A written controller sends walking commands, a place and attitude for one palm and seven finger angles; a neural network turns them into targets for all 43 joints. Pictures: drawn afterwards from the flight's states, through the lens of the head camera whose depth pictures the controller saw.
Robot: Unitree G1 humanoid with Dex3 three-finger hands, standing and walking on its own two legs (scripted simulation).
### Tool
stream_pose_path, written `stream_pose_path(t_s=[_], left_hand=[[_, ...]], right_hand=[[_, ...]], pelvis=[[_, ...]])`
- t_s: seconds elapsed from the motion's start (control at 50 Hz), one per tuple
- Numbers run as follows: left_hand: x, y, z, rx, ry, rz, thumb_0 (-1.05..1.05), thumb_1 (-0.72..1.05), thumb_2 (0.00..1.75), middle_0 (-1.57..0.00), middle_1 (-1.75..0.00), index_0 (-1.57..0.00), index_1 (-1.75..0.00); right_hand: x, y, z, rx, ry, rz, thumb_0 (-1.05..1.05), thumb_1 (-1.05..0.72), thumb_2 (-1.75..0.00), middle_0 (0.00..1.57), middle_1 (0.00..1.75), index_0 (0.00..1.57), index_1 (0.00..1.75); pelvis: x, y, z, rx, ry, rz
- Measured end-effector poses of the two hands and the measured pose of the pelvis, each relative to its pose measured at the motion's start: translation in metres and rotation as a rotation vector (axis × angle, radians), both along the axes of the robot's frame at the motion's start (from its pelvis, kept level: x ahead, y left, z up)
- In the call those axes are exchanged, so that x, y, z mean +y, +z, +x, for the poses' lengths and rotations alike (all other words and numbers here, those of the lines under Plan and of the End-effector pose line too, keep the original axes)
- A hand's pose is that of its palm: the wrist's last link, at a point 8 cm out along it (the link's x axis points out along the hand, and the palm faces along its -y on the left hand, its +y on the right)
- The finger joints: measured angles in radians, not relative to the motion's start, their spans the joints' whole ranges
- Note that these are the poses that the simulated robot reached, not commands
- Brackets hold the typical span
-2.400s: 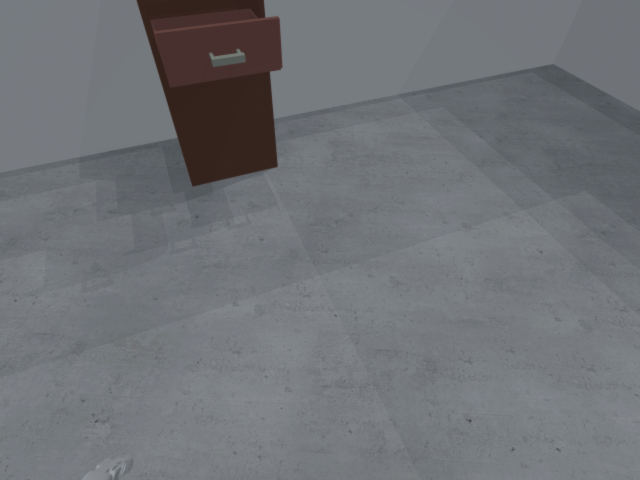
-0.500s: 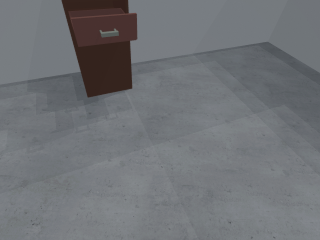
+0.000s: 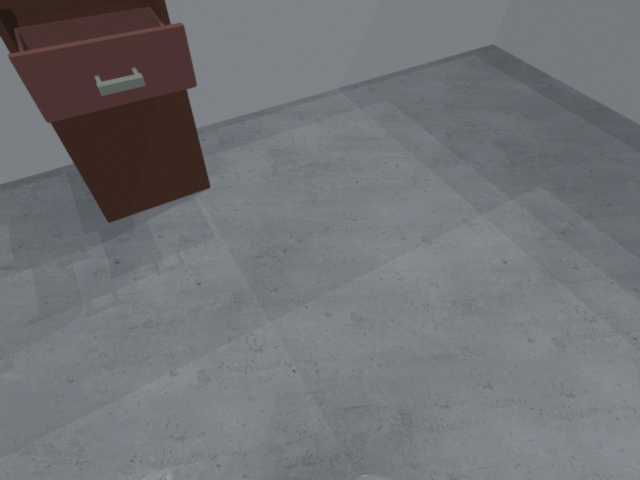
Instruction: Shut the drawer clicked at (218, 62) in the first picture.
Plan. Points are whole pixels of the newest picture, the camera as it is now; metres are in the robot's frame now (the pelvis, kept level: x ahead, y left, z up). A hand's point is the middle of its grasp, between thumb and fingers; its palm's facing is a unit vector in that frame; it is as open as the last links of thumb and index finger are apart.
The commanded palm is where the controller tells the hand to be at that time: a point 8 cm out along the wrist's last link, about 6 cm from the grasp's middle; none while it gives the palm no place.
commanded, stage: walk to a spot facing it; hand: left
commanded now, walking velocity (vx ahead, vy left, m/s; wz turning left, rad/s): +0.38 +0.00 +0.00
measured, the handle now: (119, 79) +0.97 +0.52 -0.04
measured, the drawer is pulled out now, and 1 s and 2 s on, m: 0.27 0.27 0.27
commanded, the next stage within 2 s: turn to face it in 0.88 s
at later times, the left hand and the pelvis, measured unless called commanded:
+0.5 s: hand out of the picture +0.15 +0.22 -0.16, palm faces +0.09 -0.99 -0.12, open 7.4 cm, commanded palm none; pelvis +0.24 +0.07 +0.01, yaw -1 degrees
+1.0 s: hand (247, 230) +0.60 +0.16 -0.16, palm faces -0.17 -0.96 -0.22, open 7.4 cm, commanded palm none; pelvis +0.46 +0.00 -0.01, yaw -10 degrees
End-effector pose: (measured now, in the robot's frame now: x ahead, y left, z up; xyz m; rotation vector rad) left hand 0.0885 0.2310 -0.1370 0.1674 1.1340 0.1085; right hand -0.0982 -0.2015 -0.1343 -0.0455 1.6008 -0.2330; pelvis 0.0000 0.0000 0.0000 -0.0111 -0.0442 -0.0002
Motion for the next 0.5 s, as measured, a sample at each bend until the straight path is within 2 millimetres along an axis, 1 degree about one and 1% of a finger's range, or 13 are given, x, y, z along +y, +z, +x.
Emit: stream_pose_path(t_s=[0.06,0.1,0.14,0.18,0.22,0.28,0.36,0.4,0.44,0.46,0.5], left_hand=[[0.002,0.008,-0.001,0.057,0.024,0.017,0.00,0.93,0.90,-0.20,-0.30,-0.20,-0.29],[0.004,0.012,-0.002,0.096,0.034,0.021,0.00,0.94,0.90,-0.20,-0.30,-0.20,-0.30],[0.005,0.014,-0.004,0.134,0.053,0.015,0.00,0.94,0.90,-0.20,-0.30,-0.20,-0.30],[0.006,0.015,-0.005,0.170,0.075,0.003,0.00,0.94,0.90,-0.20,-0.30,-0.20,-0.29],[0.005,0.014,-0.006,0.210,0.097,-0.012,0.00,0.93,0.90,-0.20,-0.30,-0.20,-0.29],[0.005,0.011,-0.007,0.275,0.133,-0.039,0.01,0.92,0.90,-0.20,-0.30,-0.20,-0.29],[0.008,0.004,-0.004,0.374,0.185,-0.075,0.01,0.92,0.90,-0.20,-0.30,-0.20,-0.30],[0.013,-0.002,0.001,0.427,0.200,-0.090,0.01,0.92,0.90,-0.20,-0.30,-0.20,-0.30],[0.022,-0.004,0.013,0.471,0.198,-0.099,0.01,0.91,0.90,-0.20,-0.30,-0.20,-0.30],[0.026,-0.004,0.023,0.478,0.187,-0.098,0.01,0.91,0.90,-0.20,-0.30,-0.20,-0.30],[0.038,0.000,0.053,0.463,0.161,-0.086,0.01,0.91,0.90,-0.20,-0.30,-0.20,-0.29]], right_hand=[[-0.010,0.001,0.089,-0.181,0.044,-0.016,0.01,-0.91,-0.90,0.20,0.30,0.20,0.30],[-0.013,0.005,0.142,-0.275,0.070,-0.021,0.01,-0.91,-0.90,0.20,0.30,0.20,0.30],[-0.021,0.010,0.182,-0.322,0.091,-0.047,0.02,-0.94,-0.90,0.20,0.30,0.20,0.30],[-0.024,0.016,0.218,-0.358,0.115,-0.054,0.02,-0.95,-0.90,0.20,0.30,0.20,0.30],[-0.023,0.020,0.251,-0.379,0.141,-0.057,0.02,-0.95,-0.90,0.20,0.30,0.20,0.30],[-0.014,0.023,0.299,-0.391,0.189,-0.052,0.02,-0.94,-0.90,0.20,0.30,0.20,0.30],[0.011,0.020,0.364,-0.401,0.255,-0.038,0.01,-0.92,-0.90,0.20,0.30,0.20,0.30],[0.026,0.015,0.395,-0.426,0.274,-0.038,0.01,-0.92,-0.90,0.20,0.30,0.20,0.30],[0.040,0.014,0.417,-0.458,0.270,-0.040,0.01,-0.91,-0.90,0.20,0.30,0.20,0.30],[0.046,0.015,0.423,-0.468,0.256,-0.037,0.01,-0.91,-0.90,0.20,0.30,0.20,0.30],[0.054,0.018,0.426,-0.467,0.214,-0.034,0.01,-0.91,-0.90,0.20,0.30,0.20,0.30]], pelvis=[[0.000,0.010,0.025,0.006,-0.001,-0.001],[0.001,0.014,0.043,0.012,0.000,-0.004],[0.004,0.017,0.062,0.019,0.003,-0.007],[0.008,0.019,0.081,0.027,0.003,-0.010],[0.012,0.020,0.100,0.035,0.006,-0.011],[0.020,0.019,0.129,0.046,0.014,-0.016],[0.036,0.013,0.171,0.055,0.023,-0.024],[0.048,0.006,0.194,0.055,0.020,-0.023],[0.057,0.003,0.212,0.045,0.011,-0.009],[0.061,0.004,0.221,0.038,0.000,-0.007],[0.067,0.009,0.239,0.029,-0.014,-0.006]])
